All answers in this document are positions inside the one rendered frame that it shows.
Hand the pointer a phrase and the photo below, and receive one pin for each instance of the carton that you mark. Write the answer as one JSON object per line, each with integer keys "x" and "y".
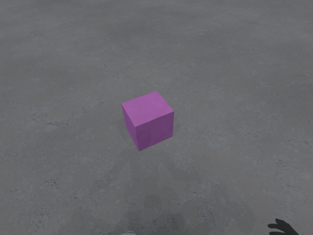
{"x": 149, "y": 119}

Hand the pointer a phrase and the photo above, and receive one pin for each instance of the right robot hand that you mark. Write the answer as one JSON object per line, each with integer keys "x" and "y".
{"x": 283, "y": 226}

